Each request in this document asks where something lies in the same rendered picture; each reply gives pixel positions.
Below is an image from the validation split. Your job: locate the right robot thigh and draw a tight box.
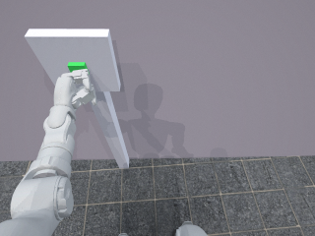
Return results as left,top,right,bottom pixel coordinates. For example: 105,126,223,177
175,224,208,236

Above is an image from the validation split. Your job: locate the robot left forearm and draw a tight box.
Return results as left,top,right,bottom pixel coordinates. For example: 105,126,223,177
10,105,77,219

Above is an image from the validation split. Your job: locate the panel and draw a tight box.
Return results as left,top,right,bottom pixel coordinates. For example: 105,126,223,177
25,29,130,169

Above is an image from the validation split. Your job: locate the button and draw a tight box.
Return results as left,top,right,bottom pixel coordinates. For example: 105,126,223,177
67,62,90,74

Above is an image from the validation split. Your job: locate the robot left upper arm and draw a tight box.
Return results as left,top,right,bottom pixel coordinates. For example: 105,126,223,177
0,175,74,236

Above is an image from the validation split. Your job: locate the robot right shin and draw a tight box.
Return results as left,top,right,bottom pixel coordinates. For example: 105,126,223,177
180,221,193,227

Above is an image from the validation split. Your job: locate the robot left hand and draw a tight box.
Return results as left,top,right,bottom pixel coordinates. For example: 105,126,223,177
53,69,97,113

